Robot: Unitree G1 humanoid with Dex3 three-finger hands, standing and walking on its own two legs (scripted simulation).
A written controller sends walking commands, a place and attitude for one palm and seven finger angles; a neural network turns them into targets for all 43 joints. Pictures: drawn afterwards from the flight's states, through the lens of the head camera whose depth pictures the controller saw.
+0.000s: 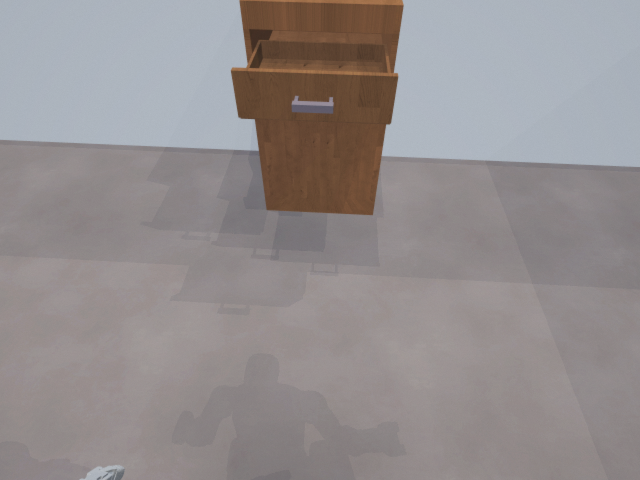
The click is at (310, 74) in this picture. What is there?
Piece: drawer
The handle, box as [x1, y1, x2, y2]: [292, 96, 333, 113]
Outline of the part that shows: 292,101 292,111 332,113 332,97 329,97 328,102 299,101 298,96 295,96 294,100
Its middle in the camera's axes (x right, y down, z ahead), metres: -0.02 -0.37 +1.07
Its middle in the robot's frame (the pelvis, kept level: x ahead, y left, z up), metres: +1.04 +0.08 -0.05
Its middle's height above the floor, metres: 0.72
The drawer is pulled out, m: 0.30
